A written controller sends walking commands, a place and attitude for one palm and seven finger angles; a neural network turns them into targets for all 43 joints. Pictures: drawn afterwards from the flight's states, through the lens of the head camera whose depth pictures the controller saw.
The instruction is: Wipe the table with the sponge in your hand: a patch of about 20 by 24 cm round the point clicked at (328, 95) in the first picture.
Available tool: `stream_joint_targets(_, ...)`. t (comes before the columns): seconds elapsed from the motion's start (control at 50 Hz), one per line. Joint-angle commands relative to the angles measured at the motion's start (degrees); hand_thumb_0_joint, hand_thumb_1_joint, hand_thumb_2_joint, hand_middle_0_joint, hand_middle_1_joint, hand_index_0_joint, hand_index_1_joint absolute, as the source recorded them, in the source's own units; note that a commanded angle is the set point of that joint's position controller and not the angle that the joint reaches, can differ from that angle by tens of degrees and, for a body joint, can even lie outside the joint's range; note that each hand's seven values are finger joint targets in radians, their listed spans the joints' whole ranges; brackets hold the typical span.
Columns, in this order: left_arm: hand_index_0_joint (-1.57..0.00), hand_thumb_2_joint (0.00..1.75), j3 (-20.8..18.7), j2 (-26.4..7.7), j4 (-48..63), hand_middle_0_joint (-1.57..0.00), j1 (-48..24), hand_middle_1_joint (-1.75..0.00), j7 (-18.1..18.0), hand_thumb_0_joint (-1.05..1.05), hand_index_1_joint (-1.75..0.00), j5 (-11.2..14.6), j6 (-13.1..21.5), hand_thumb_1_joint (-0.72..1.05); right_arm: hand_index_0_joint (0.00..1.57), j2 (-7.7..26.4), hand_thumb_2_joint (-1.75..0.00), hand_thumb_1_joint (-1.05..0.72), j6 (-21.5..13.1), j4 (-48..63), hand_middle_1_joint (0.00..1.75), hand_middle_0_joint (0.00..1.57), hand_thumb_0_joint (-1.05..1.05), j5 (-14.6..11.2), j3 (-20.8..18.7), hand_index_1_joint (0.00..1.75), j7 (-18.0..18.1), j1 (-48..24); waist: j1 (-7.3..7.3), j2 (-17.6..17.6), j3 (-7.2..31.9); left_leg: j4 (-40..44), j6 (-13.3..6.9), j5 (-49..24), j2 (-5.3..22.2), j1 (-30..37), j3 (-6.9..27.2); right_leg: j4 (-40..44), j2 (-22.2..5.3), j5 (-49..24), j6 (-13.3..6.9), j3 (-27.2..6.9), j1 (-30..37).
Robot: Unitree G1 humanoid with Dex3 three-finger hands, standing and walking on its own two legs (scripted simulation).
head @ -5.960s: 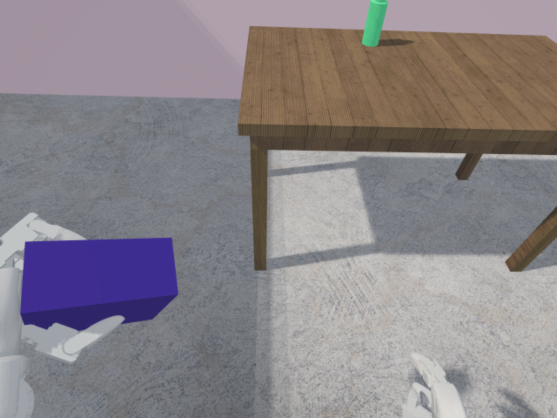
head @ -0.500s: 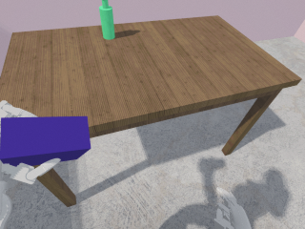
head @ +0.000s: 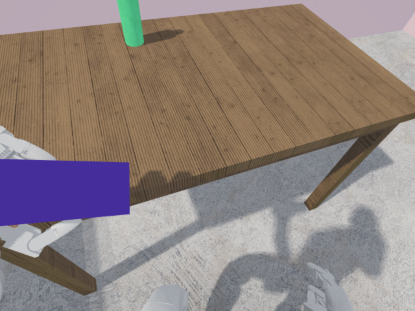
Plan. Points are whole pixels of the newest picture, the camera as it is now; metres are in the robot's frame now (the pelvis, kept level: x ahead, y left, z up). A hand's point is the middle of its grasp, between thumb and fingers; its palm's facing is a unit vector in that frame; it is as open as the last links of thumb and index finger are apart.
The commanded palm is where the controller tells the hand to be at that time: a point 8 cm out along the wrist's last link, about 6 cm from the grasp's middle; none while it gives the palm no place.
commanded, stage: shuffle to correct the standing spot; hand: left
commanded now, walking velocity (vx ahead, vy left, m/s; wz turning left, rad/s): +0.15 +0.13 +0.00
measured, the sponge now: (82, 191) +0.24 +0.20 +0.16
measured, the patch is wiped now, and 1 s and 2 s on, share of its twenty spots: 0.00 0.00 0.00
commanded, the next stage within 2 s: come to a stop and stand still in 0.30 s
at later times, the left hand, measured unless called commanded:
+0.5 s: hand out of the picture +0.28 +0.32 +0.20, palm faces +0.42 -0.75 -0.51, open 10.6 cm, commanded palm +0.24 +0.34 +0.20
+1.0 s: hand out of the picture +0.30 +0.35 +0.19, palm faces +0.37 -0.77 -0.51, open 10.6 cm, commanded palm +0.26 +0.37 +0.20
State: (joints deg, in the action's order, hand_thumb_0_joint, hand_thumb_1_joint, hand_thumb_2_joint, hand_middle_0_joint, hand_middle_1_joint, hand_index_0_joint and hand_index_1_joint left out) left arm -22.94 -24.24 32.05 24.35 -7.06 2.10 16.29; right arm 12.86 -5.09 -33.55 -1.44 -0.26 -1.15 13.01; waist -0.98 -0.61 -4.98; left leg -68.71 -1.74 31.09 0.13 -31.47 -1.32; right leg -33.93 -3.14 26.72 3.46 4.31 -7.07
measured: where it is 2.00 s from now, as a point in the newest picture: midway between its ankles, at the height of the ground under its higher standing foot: outside the picture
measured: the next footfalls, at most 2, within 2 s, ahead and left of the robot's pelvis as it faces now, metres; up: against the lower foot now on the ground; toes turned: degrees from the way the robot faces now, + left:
left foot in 0.10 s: +0.18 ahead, +0.13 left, +0.00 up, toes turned +3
right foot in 0.42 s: +0.09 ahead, +0.00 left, +0.00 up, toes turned -4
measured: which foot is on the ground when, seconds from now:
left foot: up 0.00-0.08, down 0.10-0.44, up 0.46-0.64, down 0.66-1.00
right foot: down 0.00-0.12, up 0.14-0.40, down 0.42-1.00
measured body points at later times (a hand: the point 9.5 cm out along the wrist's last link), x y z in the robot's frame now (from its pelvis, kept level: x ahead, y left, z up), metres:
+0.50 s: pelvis +0.07 +0.07 +0.01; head +0.08 +0.05 +0.46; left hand +0.25 +0.36 +0.23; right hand +0.23 -0.15 -0.09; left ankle +0.12 +0.14 -0.68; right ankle +0.07 -0.03 -0.72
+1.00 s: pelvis +0.09 +0.09 +0.02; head +0.11 +0.09 +0.47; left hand +0.28 +0.39 +0.22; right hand +0.26 -0.12 -0.06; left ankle +0.14 +0.21 -0.71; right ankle +0.10 +0.00 -0.72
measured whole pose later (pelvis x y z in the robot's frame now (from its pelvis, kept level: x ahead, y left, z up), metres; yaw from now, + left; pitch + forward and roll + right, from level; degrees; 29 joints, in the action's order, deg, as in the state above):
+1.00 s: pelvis +0.09 +0.09 +0.02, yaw -2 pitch -1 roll -2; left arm -23.9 -25.0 27.0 28.3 -5.7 2.1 9.4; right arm 10.4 -6.7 -33.2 -0.5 1.3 1.3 12.1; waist -1.4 3.0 -2.1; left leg -30.8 0.5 12.4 4.3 -17.4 -2.0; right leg -24.2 3.1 12.5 -2.1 4.3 -11.0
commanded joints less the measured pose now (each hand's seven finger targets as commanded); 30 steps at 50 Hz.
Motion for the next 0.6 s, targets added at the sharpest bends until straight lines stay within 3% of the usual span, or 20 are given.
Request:
stream_joint_targets(0.0, -1.20, 1.30, -7.8, -7.9, 12.4, -1.20, -6.1, -1.60, -1.0, 0.00, -1.60, 0.4, 3.4, 0.10, 0.20, 3.4, -0.90, -0.90, -2.2, 8.6, 0.30, 0.20, 0.00, 0.2, -2.1, 0.30, -0.2, -7.1, 0.30, -5.0, 2.7, 22.1, 0.2, -13.0, 5.7, 3.9, -0.5, 8.5, -12.8, -37.2, -10.7, -7.3, -3.3)
stream_joint_targets(0.02, -1.20, 1.30, -7.6, -8.7, 14.5, -1.20, -7.7, -1.60, -0.9, 0.00, -1.60, 0.6, 2.6, 0.10, 0.20, 3.0, -0.90, -0.90, -2.6, 7.4, 0.30, 0.20, 0.00, 0.5, -2.2, 0.30, 0.5, -7.5, 1.98, -3.2, 6.0, 30.0, 1.0, -24.8, 0.4, 18.8, -7.0, 4.2, -7.4, -33.9, -7.4, 0.6, -8.1)
stream_joint_targets(0.04, -1.20, 1.30, -7.3, -9.1, 15.3, -1.20, -9.3, -1.60, -0.9, 0.00, -1.60, 0.6, 1.6, 0.10, 0.20, 3.5, -0.90, -0.90, -3.1, 7.1, 0.30, 0.20, 0.00, 0.1, -2.9, 0.30, 1.4, -6.8, 3.25, 1.0, 10.1, 31.8, 1.7, -32.6, -2.8, 29.1, -8.7, -3.8, -4.5, -31.7, -5.6, 3.6, -11.1)
stream_joint_targets(0.06, -1.20, 1.30, -7.1, -9.3, 17.7, -1.20, -11.7, -1.60, -1.0, 0.00, -1.60, 0.0, 1.3, 0.10, 0.20, 4.9, -0.90, -0.90, -3.6, 7.7, 0.30, 0.20, 0.00, 0.0, -4.1, 0.30, 2.3, -6.5, 3.51, 8.3, 14.4, 33.7, 0.5, -34.0, -0.9, 36.4, -5.3, -16.9, -3.5, -26.4, -4.9, 2.4, -12.8)
stream_joint_targets(0.08, -1.20, 1.30, -7.6, -9.6, 19.8, -1.20, -12.8, -1.60, -1.3, 0.00, -1.60, -0.1, 1.6, 0.10, 0.20, 6.6, -0.90, -0.90, -3.7, 8.5, 0.30, 0.20, 0.00, 0.5, -5.1, 0.30, 2.8, -6.3, 2.79, 21.9, 17.9, 38.2, -5.5, -34.9, 9.5, 39.0, 10.2, -33.8, 1.7, -3.1, -3.5, 1.3, -17.1)
stream_joint_targets(0.1, -1.20, 1.30, -7.8, -11.0, 19.9, -1.20, -14.8, -1.60, -1.7, 0.00, -1.60, -0.1, 2.1, 0.10, 0.20, 6.5, -0.90, -0.90, -4.3, 9.3, 0.30, 0.20, 0.00, 0.9, -4.9, 0.30, 2.4, -5.5, 2.02, 23.7, 19.4, 44.5, -11.1, -29.5, 16.7, 33.9, 25.2, -43.8, 5.6, 9.0, -3.4, -3.6, -18.9)
stream_joint_targets(0.12, -1.20, 1.30, -8.0, -11.6, 14.6, -1.20, -13.5, -1.60, -1.5, 0.00, -1.60, 0.3, 1.9, 0.10, 0.20, 5.7, -0.90, -0.90, -5.3, 9.4, 0.30, 0.20, 0.00, 0.6, -4.4, 0.30, 2.6, -6.1, 2.42, 14.1, 14.4, 48.2, -13.6, -24.8, 18.9, 27.2, 30.4, -47.8, 5.7, 7.7, -3.2, -6.3, -21.2)
stream_joint_targets(0.14, -1.20, 1.30, -8.7, -12.3, 14.9, -1.20, -13.7, -1.60, -0.9, 0.00, -1.60, 0.3, 1.8, 0.10, 0.20, 5.9, -0.90, -0.90, -5.6, 8.7, 0.30, 0.20, 0.00, 1.3, -4.0, 0.30, 2.0, -6.9, 2.02, 12.1, 13.5, 49.7, -14.1, -19.2, 18.5, 22.4, 30.9, -48.6, 2.1, 5.3, -3.2, -7.4, -22.2)
stream_joint_targets(0.18, -1.20, 1.30, -10.1, -11.7, 18.1, -1.20, -11.7, -1.60, -0.4, 0.00, -1.60, 0.2, 2.6, 0.10, 0.20, 5.4, -0.90, -0.90, -5.9, 7.9, 0.30, 0.20, 0.00, 0.5, -4.9, 0.30, 1.3, -6.4, 1.78, 10.8, 12.5, 49.2, -13.1, -13.9, 15.9, 19.2, 23.4, -44.6, -0.5, 3.2, -3.3, -6.8, -22.6)
stream_joint_targets(0.22, -1.20, 1.30, -13.7, -13.8, 20.1, -1.20, -5.1, -1.60, -0.2, 0.00, -1.60, 0.8, 3.2, 0.10, 0.20, 5.3, -0.90, -0.90, -6.2, 8.1, 0.30, 0.20, 0.00, 0.6, -4.4, 0.30, 1.3, -7.2, 0.09, 14.2, 14.0, 49.7, -11.2, -10.0, 13.6, 15.8, 17.0, -38.5, -1.2, 0.4, -3.4, -4.8, -20.6)
stream_joint_targets(0.3, -1.20, 1.30, -11.6, -8.6, 14.1, -1.20, 3.7, -1.60, 0.1, 0.00, -1.60, 2.0, 1.8, 0.10, 0.20, 4.8, -0.90, -0.90, -5.3, 8.3, 0.30, 0.20, 0.00, 0.9, -2.6, 0.30, 1.2, -5.8, 0.64, 12.0, 12.7, 53.4, -8.4, -1.8, 12.4, 6.2, 11.5, -17.6, 0.8, -1.1, -4.0, 0.5, -9.1)
stream_joint_targets(0.36, -1.20, 1.30, -11.2, -7.8, 3.5, -1.20, 4.6, -1.60, -0.5, 0.00, -1.60, 2.0, -0.9, 0.10, 0.20, 5.2, -0.90, -0.90, -3.9, 8.0, 0.30, 0.20, 0.00, 1.0, -2.1, 0.30, 3.0, -4.1, 0.50, 5.4, 12.4, 51.1, -5.0, 4.1, 11.0, 1.0, 9.0, -1.4, 2.7, -2.4, -4.5, 3.9, 2.2)
stream_joint_targets(0.38, -1.20, 1.30, -10.5, -7.5, 1.4, -1.20, 3.2, -1.60, -0.6, 0.00, -1.60, 1.7, -1.5, 0.10, 0.20, 5.5, -0.90, -0.90, -3.3, 7.9, 0.30, 0.20, 0.00, 1.0, -2.2, 0.30, 3.4, -4.1, 0.32, 1.9, 12.1, 46.0, -3.0, 5.4, 8.8, -2.3, 6.6, 4.8, 1.2, -1.9, -5.6, 1.7, 6.5)
stream_joint_targets(0.4, -1.20, 1.30, -9.6, -7.7, -1.1, -1.20, 1.6, -1.60, -0.5, 0.00, -1.60, 1.0, -2.1, 0.10, 0.20, 5.1, -0.90, -0.90, -2.7, 7.8, 0.30, 0.20, 0.00, 1.2, -2.3, 0.30, 3.5, -3.2, 0.33, -7.6, 10.6, 32.6, -0.7, 4.6, 3.7, -5.0, 2.0, 14.1, -5.4, 5.6, -9.1, -9.9, 5.3)
stream_joint_targets(0.42, -1.20, 1.30, -8.6, -7.8, -3.3, -1.20, 0.8, -1.60, -0.3, 0.00, -1.60, 0.7, -2.8, 0.10, 0.20, 5.0, -0.90, -0.90, -2.1, 8.1, 0.30, 0.20, 0.00, 1.5, -2.2, 0.30, 3.2, -4.0, 0.08, -17.1, 6.7, 15.8, 1.2, -1.0, -0.8, -7.3, -0.9, 23.7, -17.0, 13.1, -14.4, -31.3, -1.6)
stream_joint_targets(0.44, -1.20, 1.30, -6.5, -7.0, -3.2, -1.20, -4.8, -1.60, -0.4, 0.00, -1.60, 1.2, -2.8, 0.10, 0.20, 5.9, -0.90, -0.90, -2.0, 7.5, 0.30, 0.20, 0.00, 1.7, -1.8, 0.30, 3.1, -4.8, 0.56, -14.9, 2.3, 7.3, 2.5, -4.5, 0.7, -8.7, 1.7, 25.6, -21.8, 7.1, -15.9, -33.4, -6.0)
stream_joint_targets(0.46, -1.20, 1.30, -3.4, -4.3, -2.8, -1.20, -8.5, -1.60, -0.3, 0.00, -1.60, 0.8, -3.2, 0.10, 0.20, 5.7, -0.90, -0.90, -2.8, 6.8, 0.30, 0.20, 0.00, 1.1, -1.5, 0.30, 2.7, -4.2, 1.21, -14.6, 3.6, 6.2, 2.7, -7.7, 1.7, -6.9, 3.7, 22.5, -19.5, -1.8, -15.5, -28.3, -5.4)
stream_joint_targets(0.5, -1.20, 1.30, -1.0, -3.7, -2.7, -1.20, -11.7, -1.60, -1.0, 0.00, -1.60, -0.3, -2.4, 0.10, 0.20, 5.2, -0.90, -0.90, -3.8, 5.5, 0.30, 0.20, 0.00, 1.2, -0.2, 0.30, 3.2, -5.0, 1.11, -9.7, 5.5, 11.3, 3.2, -9.7, 2.9, -3.2, 1.3, 15.3, -14.7, -23.1, -13.4, -15.5, -1.5)
stream_joint_targets(0.52, -1.20, 1.30, -0.2, -5.0, 1.7, -1.20, -17.1, -1.60, -1.6, 0.00, -1.60, -0.7, -1.6, 0.10, 0.20, 4.3, -0.90, -0.90, -4.4, 5.3, 0.30, 0.20, 0.00, 1.1, 0.4, 0.30, 3.5, -7.5, 0.91, -7.8, 7.8, 18.8, 2.5, -8.1, 2.5, 2.6, -0.2, 11.7, -13.4, -30.9, -12.2, -13.2, -1.7)
stream_joint_targets(0.58, -1.20, 1.30, 2.4, -3.9, 9.6, -1.20, -17.8, -1.60, -3.0, 0.00, -1.60, -1.4, -0.9, 0.10, 0.20, 2.9, -0.90, -0.90, -6.6, 5.9, 0.30, 0.20, 0.00, 1.8, 0.3, 0.30, 5.0, -8.2, -0.20, -3.7, 9.1, 36.0, 1.8, -17.8, -2.0, 13.2, -6.1, 6.4, -7.8, -41.9, -9.3, -4.0, 1.4)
